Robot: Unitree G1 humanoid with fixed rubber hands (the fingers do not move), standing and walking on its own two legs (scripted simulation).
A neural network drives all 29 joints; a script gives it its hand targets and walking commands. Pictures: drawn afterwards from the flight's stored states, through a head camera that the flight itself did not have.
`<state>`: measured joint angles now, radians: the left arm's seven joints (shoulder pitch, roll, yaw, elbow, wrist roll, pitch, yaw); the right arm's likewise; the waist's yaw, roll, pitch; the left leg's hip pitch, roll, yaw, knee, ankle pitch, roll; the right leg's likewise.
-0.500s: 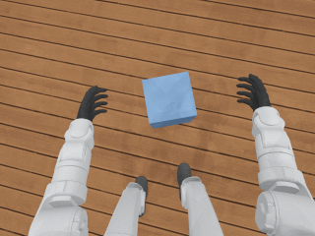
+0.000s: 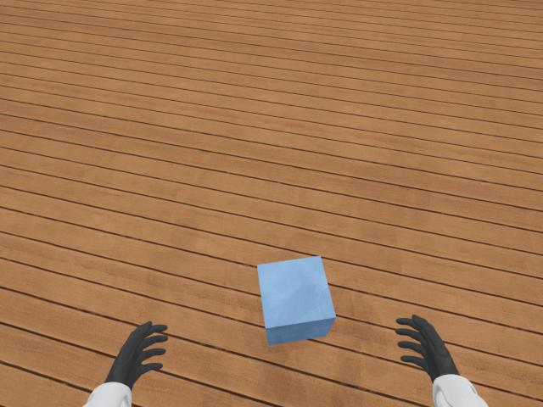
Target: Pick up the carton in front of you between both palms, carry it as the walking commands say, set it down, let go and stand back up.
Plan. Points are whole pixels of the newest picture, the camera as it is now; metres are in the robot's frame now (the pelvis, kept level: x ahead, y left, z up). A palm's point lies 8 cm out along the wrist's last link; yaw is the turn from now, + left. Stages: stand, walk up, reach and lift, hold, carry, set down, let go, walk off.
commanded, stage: let go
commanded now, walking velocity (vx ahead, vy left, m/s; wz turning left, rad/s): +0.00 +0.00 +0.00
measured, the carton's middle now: (293, 302) +0.47 -0.04 -0.65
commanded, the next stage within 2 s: stand in 0.52 s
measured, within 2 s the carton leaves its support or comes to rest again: neither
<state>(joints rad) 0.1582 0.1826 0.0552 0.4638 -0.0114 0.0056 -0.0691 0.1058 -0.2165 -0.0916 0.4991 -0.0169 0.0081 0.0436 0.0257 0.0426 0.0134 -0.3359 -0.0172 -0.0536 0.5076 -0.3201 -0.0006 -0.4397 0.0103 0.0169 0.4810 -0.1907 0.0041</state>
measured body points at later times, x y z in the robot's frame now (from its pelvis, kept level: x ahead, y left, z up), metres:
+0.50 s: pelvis +0.00 +0.00 +0.00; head +0.02 -0.01 +0.45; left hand +0.18 +0.23 -0.06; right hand +0.17 -0.24 -0.08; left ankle -0.05 +0.12 -0.74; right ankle +0.03 -0.12 -0.74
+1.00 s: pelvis +0.03 +0.00 +0.00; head +0.04 +0.00 +0.45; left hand +0.17 +0.29 -0.10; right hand +0.17 -0.29 -0.09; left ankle -0.05 +0.12 -0.74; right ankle +0.02 -0.12 -0.74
